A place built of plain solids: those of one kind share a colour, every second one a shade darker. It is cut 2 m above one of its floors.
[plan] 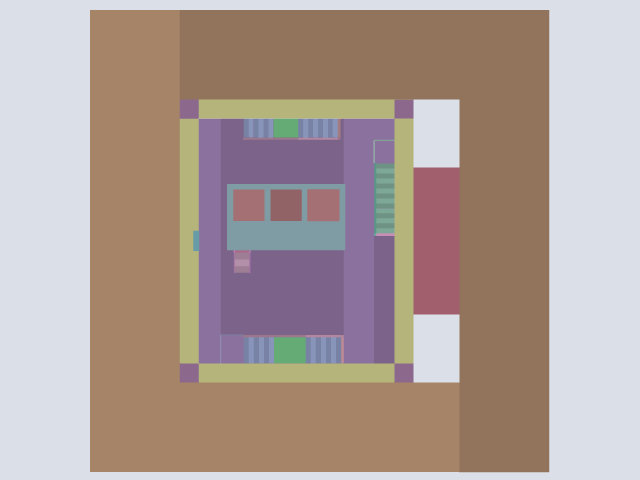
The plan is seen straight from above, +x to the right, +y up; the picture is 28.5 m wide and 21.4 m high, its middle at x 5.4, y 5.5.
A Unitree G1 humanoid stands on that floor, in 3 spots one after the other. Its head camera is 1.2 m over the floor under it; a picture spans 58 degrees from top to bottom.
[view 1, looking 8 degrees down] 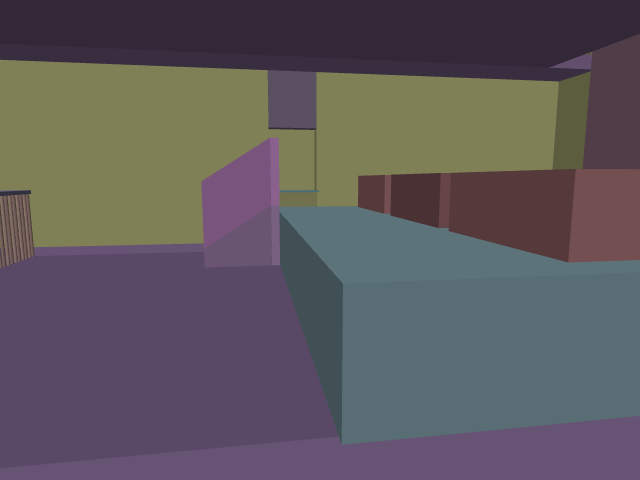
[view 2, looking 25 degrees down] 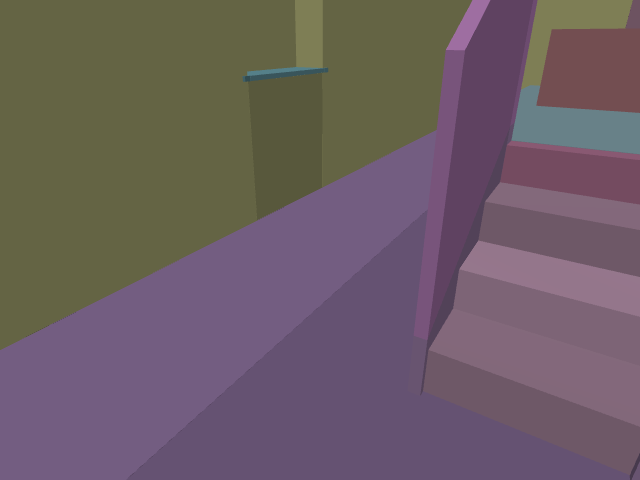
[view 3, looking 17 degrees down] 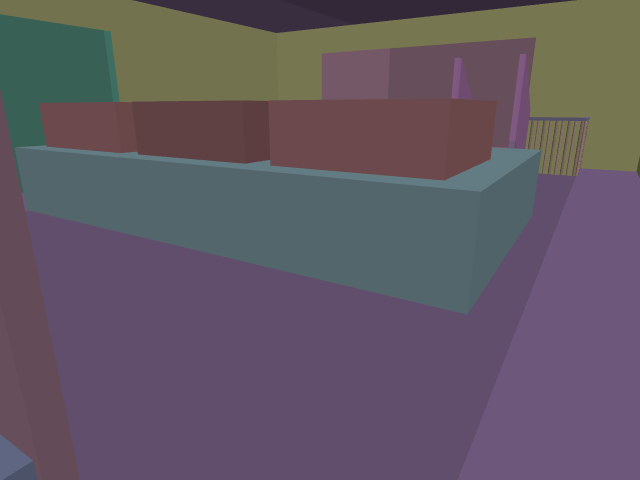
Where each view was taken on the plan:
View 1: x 8.31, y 4.66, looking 171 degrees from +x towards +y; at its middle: hurst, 3.21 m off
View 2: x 1.93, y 2.79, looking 122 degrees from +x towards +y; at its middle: floor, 2.84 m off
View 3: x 0.75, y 10.49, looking -58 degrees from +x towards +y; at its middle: hurst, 3.07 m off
